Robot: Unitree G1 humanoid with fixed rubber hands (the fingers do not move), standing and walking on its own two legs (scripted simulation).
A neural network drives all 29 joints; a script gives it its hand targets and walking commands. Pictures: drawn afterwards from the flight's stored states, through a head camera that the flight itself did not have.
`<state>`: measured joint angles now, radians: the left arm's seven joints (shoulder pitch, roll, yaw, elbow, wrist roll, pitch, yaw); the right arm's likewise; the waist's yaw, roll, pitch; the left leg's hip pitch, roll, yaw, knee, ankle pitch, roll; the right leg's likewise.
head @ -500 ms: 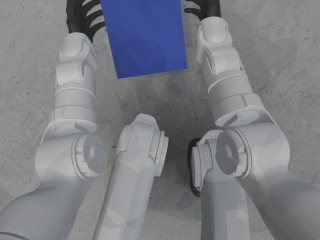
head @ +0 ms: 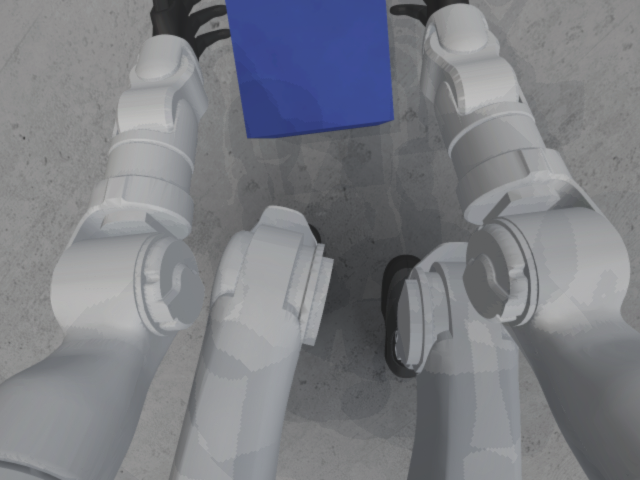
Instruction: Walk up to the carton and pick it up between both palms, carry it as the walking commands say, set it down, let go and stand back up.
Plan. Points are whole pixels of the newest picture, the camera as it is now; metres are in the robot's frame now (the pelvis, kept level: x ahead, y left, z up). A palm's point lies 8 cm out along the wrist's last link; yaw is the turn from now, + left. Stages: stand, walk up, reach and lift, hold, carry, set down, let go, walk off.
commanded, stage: set down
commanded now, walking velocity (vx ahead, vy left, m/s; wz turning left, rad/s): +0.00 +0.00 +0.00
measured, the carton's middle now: (312, 39) +0.52 +0.11 -0.28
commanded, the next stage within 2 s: none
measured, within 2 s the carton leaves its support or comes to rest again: neither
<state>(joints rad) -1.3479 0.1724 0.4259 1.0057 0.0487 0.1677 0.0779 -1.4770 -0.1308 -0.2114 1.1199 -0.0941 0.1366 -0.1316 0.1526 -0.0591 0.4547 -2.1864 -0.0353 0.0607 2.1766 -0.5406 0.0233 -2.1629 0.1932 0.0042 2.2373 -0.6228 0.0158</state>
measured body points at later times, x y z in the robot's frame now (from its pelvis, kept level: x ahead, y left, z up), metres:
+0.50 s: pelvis +0.00 -0.01 -0.01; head +0.37 +0.02 +0.25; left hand +0.49 +0.24 -0.20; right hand +0.55 -0.01 -0.19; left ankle +0.13 +0.10 -0.34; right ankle +0.11 -0.10 -0.34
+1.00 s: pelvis +0.01 +0.00 -0.01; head +0.38 +0.02 +0.24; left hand +0.49 +0.24 -0.21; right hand +0.56 -0.01 -0.21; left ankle +0.13 +0.10 -0.34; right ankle +0.11 -0.10 -0.34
